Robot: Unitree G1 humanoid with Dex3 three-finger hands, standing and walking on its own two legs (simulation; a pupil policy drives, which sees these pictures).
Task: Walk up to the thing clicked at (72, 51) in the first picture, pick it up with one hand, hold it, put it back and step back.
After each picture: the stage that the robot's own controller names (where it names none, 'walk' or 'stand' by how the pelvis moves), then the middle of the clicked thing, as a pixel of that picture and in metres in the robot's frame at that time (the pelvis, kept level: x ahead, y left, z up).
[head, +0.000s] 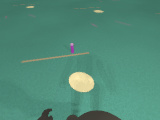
stand; (72, 48) +1.47 +0.41 -0.66
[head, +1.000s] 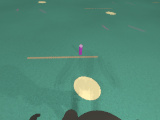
walk; (80, 50) +1.39 +0.17 -0.63
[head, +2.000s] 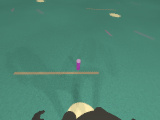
walk; (78, 64) +0.93 +0.15 -0.64
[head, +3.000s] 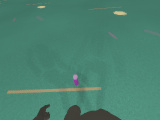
walk; (76, 80) +0.60 +0.22 -0.62
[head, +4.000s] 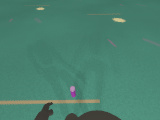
stand; (73, 92) +0.45 +0.20 -0.64
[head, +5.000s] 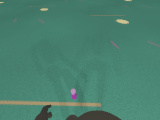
stand; (73, 94) +0.43 +0.19 -0.64
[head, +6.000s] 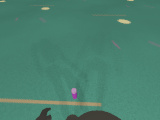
stand; (74, 93) +0.43 +0.18 -0.64
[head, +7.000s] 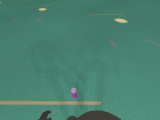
stand; (74, 93) +0.44 +0.19 -0.65
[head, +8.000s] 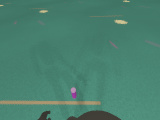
stand; (73, 93) +0.46 +0.20 -0.66
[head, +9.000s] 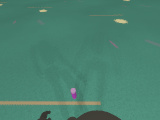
stand; (73, 93) +0.44 +0.21 -0.66
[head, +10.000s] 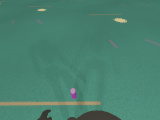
go down; (73, 93) +0.44 +0.20 -0.66
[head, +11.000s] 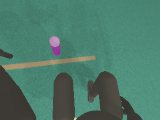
go down; (56, 47) +0.54 +0.22 -0.25
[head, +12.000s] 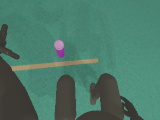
approach; (60, 50) +0.54 +0.20 -0.27
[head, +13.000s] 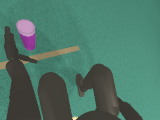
close in; (28, 38) +0.53 +0.25 -0.17
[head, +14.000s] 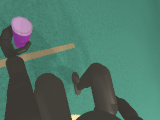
close; (21, 36) +0.52 +0.25 -0.18
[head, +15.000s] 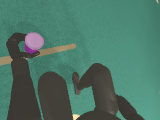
lift; (32, 45) +0.47 +0.22 -0.19
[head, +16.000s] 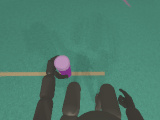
lift; (64, 69) +0.35 +0.17 +0.00
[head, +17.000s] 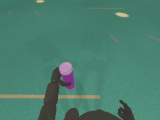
hold; (68, 78) +0.30 +0.15 +0.03
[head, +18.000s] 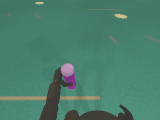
hold; (69, 78) +0.30 +0.15 +0.03
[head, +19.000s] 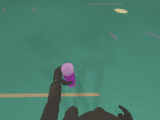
crouch; (69, 77) +0.32 +0.15 +0.01
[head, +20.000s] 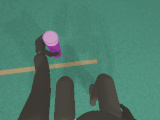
crouch; (54, 47) +0.49 +0.18 -0.05
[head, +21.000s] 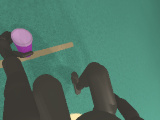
lower; (24, 46) +0.48 +0.23 -0.18
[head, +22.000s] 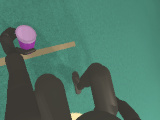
lower; (27, 43) +0.49 +0.23 -0.19
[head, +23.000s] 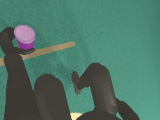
lower; (26, 43) +0.49 +0.23 -0.19
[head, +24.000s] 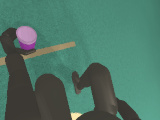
lower; (27, 43) +0.48 +0.22 -0.19
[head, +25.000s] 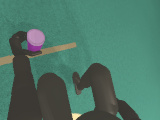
draw back; (34, 45) +0.48 +0.20 -0.19
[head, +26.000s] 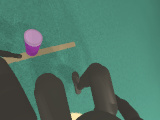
rise; (32, 45) +0.48 +0.21 -0.19
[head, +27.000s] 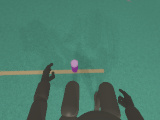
walk; (74, 66) +0.47 +0.13 -0.37
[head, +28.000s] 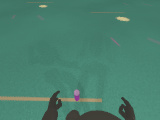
stand; (76, 95) +0.40 +0.13 -0.60
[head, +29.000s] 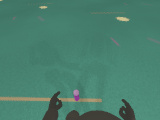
stand; (76, 95) +0.40 +0.14 -0.60
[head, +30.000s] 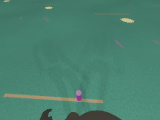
stand; (78, 95) +0.40 +0.12 -0.63
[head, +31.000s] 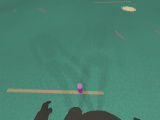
walk; (80, 88) +0.43 +0.11 -0.64
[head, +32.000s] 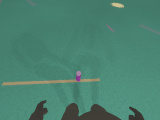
walk; (78, 76) +0.59 +0.12 -0.64
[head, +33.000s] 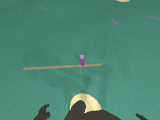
walk; (82, 60) +0.91 +0.20 -0.63
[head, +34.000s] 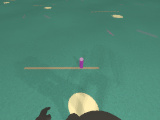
stand; (81, 63) +1.04 +0.16 -0.65
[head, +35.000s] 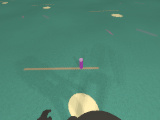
stand; (81, 63) +1.03 +0.16 -0.66
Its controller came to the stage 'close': yes
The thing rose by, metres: 0.68
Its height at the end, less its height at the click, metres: +0.00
